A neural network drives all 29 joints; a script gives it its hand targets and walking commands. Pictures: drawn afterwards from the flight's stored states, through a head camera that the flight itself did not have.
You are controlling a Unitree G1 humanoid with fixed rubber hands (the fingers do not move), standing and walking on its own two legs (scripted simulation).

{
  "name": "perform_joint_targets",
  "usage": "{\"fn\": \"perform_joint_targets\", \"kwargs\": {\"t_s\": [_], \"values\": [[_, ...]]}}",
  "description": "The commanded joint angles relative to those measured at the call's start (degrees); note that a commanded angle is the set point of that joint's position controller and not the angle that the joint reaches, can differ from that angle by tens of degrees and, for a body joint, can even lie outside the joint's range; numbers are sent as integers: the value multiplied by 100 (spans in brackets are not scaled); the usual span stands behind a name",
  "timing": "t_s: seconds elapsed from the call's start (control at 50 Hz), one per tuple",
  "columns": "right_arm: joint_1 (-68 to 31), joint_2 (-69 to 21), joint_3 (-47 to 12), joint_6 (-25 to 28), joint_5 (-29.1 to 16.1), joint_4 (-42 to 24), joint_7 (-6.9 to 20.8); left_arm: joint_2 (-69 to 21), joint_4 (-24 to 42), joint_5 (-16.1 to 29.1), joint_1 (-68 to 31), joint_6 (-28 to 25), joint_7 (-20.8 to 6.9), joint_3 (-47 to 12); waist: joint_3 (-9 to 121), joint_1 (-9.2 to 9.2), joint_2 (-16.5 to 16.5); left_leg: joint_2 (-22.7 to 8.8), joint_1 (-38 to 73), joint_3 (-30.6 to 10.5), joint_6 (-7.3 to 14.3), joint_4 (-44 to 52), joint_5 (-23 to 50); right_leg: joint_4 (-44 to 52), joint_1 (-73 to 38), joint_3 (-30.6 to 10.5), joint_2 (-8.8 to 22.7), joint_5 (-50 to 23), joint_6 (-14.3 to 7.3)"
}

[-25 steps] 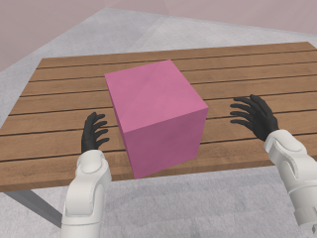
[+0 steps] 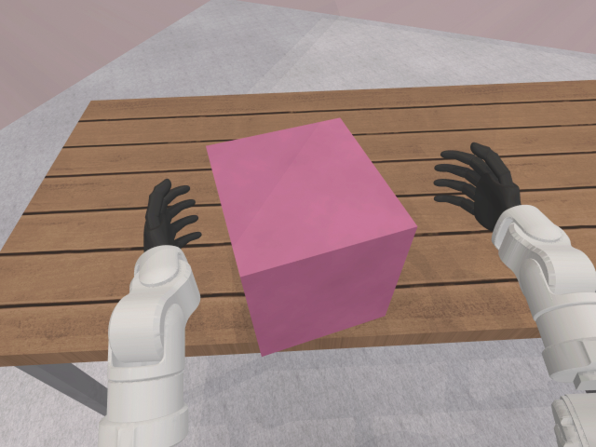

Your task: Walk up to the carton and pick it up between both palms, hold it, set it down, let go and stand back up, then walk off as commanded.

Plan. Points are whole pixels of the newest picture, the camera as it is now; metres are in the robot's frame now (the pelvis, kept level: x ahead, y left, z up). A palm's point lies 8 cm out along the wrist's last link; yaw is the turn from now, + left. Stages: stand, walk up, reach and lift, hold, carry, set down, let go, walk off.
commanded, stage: reach and lift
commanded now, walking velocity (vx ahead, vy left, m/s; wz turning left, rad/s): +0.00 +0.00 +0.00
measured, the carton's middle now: (301, 236) +0.42 +0.04 +0.03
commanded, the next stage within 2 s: none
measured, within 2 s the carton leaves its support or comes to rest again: neither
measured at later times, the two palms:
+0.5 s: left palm (160, 200) +0.34 +0.18 +0.19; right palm (476, 163) +0.42 -0.18 +0.18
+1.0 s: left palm (157, 206) +0.37 +0.21 +0.15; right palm (447, 157) +0.47 -0.16 +0.15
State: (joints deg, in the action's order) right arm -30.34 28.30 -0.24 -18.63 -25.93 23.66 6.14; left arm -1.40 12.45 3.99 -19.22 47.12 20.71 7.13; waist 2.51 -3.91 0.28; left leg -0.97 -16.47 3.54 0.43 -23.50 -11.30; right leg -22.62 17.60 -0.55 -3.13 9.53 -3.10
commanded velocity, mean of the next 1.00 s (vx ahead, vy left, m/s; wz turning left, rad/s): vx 0.00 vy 0.00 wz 0.00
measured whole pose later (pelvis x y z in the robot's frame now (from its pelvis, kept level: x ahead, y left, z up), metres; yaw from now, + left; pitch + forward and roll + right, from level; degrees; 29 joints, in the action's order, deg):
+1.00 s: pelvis +0.00 -0.01 +0.00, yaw +0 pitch +4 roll +0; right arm -53.7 29.2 -6.5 -17.6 -26.7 48.4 6.2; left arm 2.1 -13.1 2.9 -40.0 39.4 16.7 10.5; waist -1.3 -10.0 2.0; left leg -1.6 -16.5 3.5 -0.2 -23.4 -11.2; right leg -22.5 17.7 -0.6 -3.7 9.2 -3.5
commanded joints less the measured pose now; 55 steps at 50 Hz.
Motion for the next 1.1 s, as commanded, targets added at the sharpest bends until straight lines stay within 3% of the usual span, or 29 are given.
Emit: {"fn": "perform_joint_targets", "kwargs": {"t_s": [0.0,0.02,0.12,0.2,0.24,0.26,0.3,0.34,0.38,0.42,0.44,0.48,0.5,0.52,0.54,0.58,0.7,0.74,0.8,0.84,0.86,0.9,0.92,0.96,1.0,1.02,1.04,1.06,1.08], "values": [[-2954,1839,-532,148,-317,-636,-152,760,1337,-363,-2243,21,-258,514,2491,-892,58,-187,1534,-272,-506,-74,3664,180,-1272,-316,-130,-2143,-283],[-2495,1881,-487,194,-321,-957,-139,663,1727,-276,-1794,22,-219,477,2681,-797,-16,-239,1801,-349,-531,-101,3947,216,-1473,-253,-150,-2313,-311],[-2956,1867,-497,186,-425,-884,-154,903,1680,-293,-2242,-38,-170,569,2862,-973,-108,-179,1648,-282,-502,-148,3745,148,-1420,-303,-127,-2369,-234],[-3981,1850,-395,165,-403,-663,-161,1205,1442,-311,-3502,-180,-5,731,3039,-1113,-103,-147,1236,-134,-459,2,2892,190,-1354,-321,-126,-1595,-209],[-4010,1803,-480,87,-463,-323,-120,1117,1088,-324,-3416,-143,41,595,2858,-1190,196,-167,1109,-140,-477,24,2589,241,-1109,-336,-79,-1152,-216],[-4061,1689,-564,60,-449,-261,-62,1238,868,-302,-3591,-190,93,760,2882,-1343,89,-195,1026,-147,-439,104,2208,343,-1101,-376,-65,-723,-254],[-4785,1799,-259,-51,-216,94,-21,1127,153,-180,-4224,-174,130,583,2705,-1250,-82,-258,766,-215,-397,284,1310,322,-777,-246,-71,21,-270],[-4765,1458,-659,-165,-347,742,88,1138,-768,-170,-4071,-145,120,639,2257,-1542,-151,-176,273,-136,-306,389,943,428,-838,-298,-54,314,-273],[-5480,1388,-751,-324,-191,1310,144,1184,-2345,-58,-4545,-67,79,614,1522,-1569,-489,-159,-503,-50,-101,740,-463,573,-708,-474,135,1356,-190],[-5679,1311,-722,-334,-81,1402,198,1317,-2772,-118,-4793,-191,75,730,1725,-1769,-778,-218,-632,-132,-107,868,-707,558,-837,-525,164,1649,-107],[-5571,1202,-962,-302,-129,1277,193,1241,-2777,-54,-4660,-226,75,777,1910,-1884,-694,-178,-719,-52,-115,791,-559,583,-1054,-635,221,1606,-123],[-5514,1230,-870,-233,-59,1241,180,1176,-2609,50,-4748,-425,116,628,2339,-1683,-737,-151,-582,-24,-176,645,-161,463,-1317,-584,159,1049,-35],[-5448,1243,-924,-191,-70,1117,174,1337,-2332,7,-4793,-531,169,872,2715,-1800,-713,-151,-455,-11,-195,602,249,396,-1512,-557,138,655,-14],[-5391,1224,-788,-157,-14,1317,147,1168,-2082,160,-4938,-598,183,687,2965,-1571,-523,-167,-284,-30,-253,523,668,244,-1527,-424,47,-21,-11],[-5449,1241,-851,-166,-19,1345,64,1492,-2189,77,-5152,-671,193,929,3207,-1531,-667,-105,-466,-42,-233,432,702,255,-1710,-605,118,-233,61],[-5619,1386,-777,-222,-2,2144,81,1439,-2246,-126,-5396,-667,174,998,2915,-1431,-329,-104,-320,-108,-301,463,744,295,-1542,-513,93,-226,17],[-4930,1187,-829,109,-228,1641,-42,1167,-1200,-157,-4408,-825,-143,735,3849,-1117,-53,-99,440,-228,-481,-30,2915,-85,-1951,-353,-73,-2777,-23],[-5010,1281,-882,104,-227,2215,1,1040,-2009,-145,-4227,-838,-258,775,3313,-1123,-67,-80,442,-220,-471,46,2716,49,-1558,-283,-86,-2411,-25],[-4583,1044,-984,332,-208,1522,-30,1036,-1610,-193,-3658,-986,-371,711,3640,-1174,-7,-87,567,-250,-514,-149,3449,-18,-1875,-292,-75,-3070,-58],[-4509,1110,-1080,386,-227,1892,-43,1013,-1899,-449,-3453,-930,-468,947,3280,-1245,51,-45,573,-181,-513,-96,3499,-10,-1827,-281,-103,-3187,-57],[-4519,1142,-895,487,-173,1665,-33,983,-1417,-374,-3526,-1011,-458,855,3829,-1099,97,-78,710,-244,-579,-314,3920,-41,-1791,-185,-117,-3288,-95],[-4599,1114,-838,545,-53,1525,-43,894,-1561,-291,-3473,-1091,-563,793,3695,-1064,11,-36,466,-229,-501,-166,3476,-33,-1837,-244,-80,-3181,-96],[-4453,960,-1070,548,-113,1304,-75,1030,-1776,-388,-3147,-1183,-590,984,3545,-1359,-289,-6,215,-143,-430,-127,3427,-58,-2072,-307,-86,-3303,-61],[-4616,926,-1047,644,-7,1514,14,841,-1501,-164,-3428,-1366,-615,725,3482,-1133,-202,8,259,-166,-442,-52,3295,-97,-1909,-230,-117,-3215,-6],[-4387,826,-1077,753,-9,1241,-20,966,-1854,-228,-3041,-1500,-688,900,3485,-1290,-494,-19,111,-115,-357,-72,3081,-70,-1965,-325,-60,-3125,13],[-4589,765,-841,756,129,1366,-16,900,-1598,-168,-3470,-1603,-650,775,3574,-1131,-299,17,-54,-123,-428,13,3015,-71,-1948,-228,-32,-3189,-7],[-4518,688,-948,810,100,1594,17,757,-2110,-150,-3325,-1647,-691,643,3399,-1193,-346,-29,-35,-145,-402,25,2837,-48,-1657,-260,-85,-2723,3],[-4638,712,-919,904,108,1213,24,868,-1734,-83,-3392,-1762,-670,592,3620,-1151,-336,-1,-82,-168,-388,19,2758,-80,-1733,-208,-93,-2808,-1],[-4597,515,-1036,919,130,1447,-7,908,-2138,-85,-3406,-1909,-697,659,3424,-1305,-559,0,-347,-122,-325,68,2539,-69,-1925,-320,-32,-2614,11]]}}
